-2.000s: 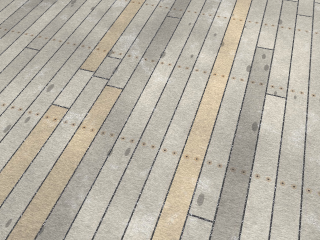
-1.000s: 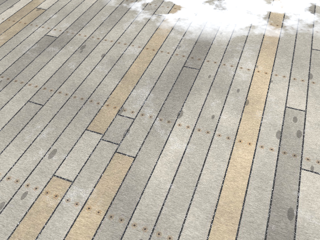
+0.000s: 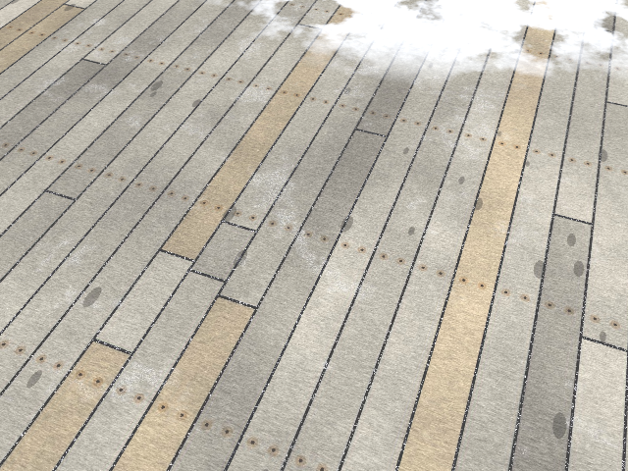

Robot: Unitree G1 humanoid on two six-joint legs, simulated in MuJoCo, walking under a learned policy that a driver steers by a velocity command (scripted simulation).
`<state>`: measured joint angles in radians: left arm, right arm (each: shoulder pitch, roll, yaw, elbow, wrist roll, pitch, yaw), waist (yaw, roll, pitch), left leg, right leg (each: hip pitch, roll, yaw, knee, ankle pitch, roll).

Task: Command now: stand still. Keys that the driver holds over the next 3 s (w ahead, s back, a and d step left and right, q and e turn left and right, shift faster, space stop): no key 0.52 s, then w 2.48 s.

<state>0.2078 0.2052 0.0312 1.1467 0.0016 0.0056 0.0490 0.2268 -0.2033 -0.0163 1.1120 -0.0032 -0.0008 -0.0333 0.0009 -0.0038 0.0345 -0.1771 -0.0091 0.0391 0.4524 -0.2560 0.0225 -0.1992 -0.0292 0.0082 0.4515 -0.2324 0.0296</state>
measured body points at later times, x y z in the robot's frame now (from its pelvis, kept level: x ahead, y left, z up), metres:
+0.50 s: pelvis +0.00 +0.00 +0.00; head +0.02 +0.00 +0.45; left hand +0.01 +0.25 -0.16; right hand +0.01 -0.24 -0.16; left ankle -0.01 +0.10 -0.74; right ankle +0.01 -0.14 -0.74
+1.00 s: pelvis +0.12 -0.07 +0.00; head +0.12 -0.09 +0.45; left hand +0.07 +0.18 -0.14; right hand +0.20 -0.33 -0.14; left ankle +0.11 +0.08 -0.65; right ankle +0.07 -0.15 -0.74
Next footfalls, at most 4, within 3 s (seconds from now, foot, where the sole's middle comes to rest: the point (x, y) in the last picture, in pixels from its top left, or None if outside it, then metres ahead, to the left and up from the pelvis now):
0.84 right None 0.11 -0.16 -0.78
1.32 left None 0.50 0.07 -0.78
1.86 right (402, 350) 0.80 -0.18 -0.78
2.42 left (307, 246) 1.13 0.05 -0.78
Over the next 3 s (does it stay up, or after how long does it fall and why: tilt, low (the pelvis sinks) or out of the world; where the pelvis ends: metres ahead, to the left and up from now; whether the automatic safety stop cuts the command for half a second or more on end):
stays up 1.27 -0.09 -0.02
